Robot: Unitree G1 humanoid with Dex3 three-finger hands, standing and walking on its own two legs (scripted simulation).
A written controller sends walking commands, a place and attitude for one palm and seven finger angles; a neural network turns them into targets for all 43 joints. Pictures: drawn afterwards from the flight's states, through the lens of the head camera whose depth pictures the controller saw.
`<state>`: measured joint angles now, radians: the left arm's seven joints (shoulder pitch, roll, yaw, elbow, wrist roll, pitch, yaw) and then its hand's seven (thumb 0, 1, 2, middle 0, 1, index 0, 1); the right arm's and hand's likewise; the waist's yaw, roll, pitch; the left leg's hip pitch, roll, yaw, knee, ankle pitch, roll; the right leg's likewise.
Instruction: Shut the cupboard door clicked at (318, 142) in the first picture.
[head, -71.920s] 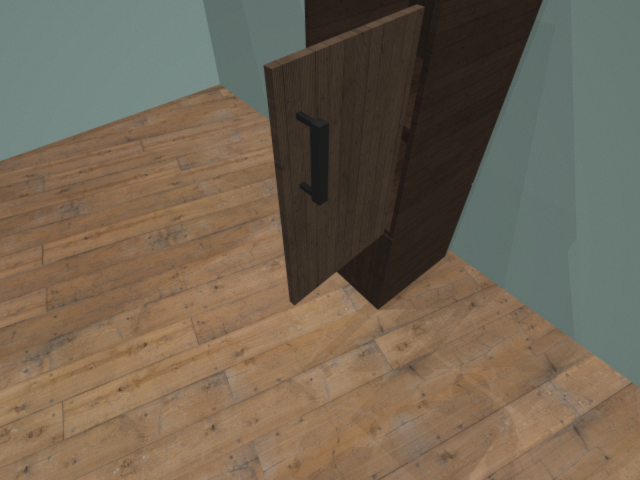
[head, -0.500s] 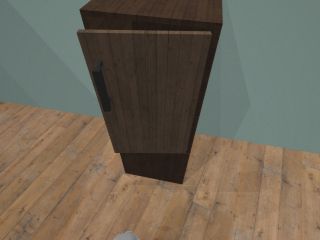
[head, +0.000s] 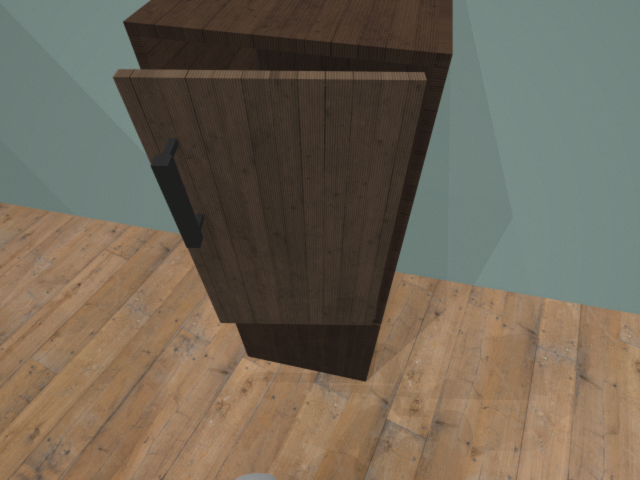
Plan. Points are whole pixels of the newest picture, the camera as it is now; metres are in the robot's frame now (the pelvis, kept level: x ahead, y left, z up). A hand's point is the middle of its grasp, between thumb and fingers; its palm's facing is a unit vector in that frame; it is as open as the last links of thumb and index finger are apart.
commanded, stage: come to a stop and stand still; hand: left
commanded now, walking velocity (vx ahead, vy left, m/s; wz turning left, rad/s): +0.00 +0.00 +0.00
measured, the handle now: (183, 196) +0.45 +0.22 +0.10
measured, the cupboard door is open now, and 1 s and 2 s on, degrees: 11 11 11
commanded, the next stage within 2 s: look again from close up in 1.72 s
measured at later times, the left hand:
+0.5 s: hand out of the picture +0.00 +0.22 -0.16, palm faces -0.02 -0.96 -0.26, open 7.3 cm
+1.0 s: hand out of the picture -0.13 +0.18 -0.17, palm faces +0.03 -0.99 -0.16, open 7.4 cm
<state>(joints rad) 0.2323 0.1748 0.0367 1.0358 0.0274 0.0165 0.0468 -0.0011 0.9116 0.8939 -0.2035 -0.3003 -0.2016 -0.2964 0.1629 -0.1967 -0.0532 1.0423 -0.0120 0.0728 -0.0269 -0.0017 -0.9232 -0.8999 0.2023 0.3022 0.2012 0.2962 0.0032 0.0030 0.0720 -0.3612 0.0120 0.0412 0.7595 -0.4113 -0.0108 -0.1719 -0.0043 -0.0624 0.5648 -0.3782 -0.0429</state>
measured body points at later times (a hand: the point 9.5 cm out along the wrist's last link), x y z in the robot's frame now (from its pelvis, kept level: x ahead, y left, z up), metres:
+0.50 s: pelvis -0.06 +0.04 +0.00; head -0.08 +0.02 +0.45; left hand +0.00 +0.28 -0.14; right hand -0.02 -0.20 -0.16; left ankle -0.01 +0.13 -0.73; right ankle -0.05 -0.09 -0.73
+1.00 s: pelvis -0.11 +0.02 +0.01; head -0.12 +0.02 +0.46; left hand -0.13 +0.23 -0.15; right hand -0.12 -0.20 -0.16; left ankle -0.02 +0.13 -0.73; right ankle -0.05 -0.09 -0.73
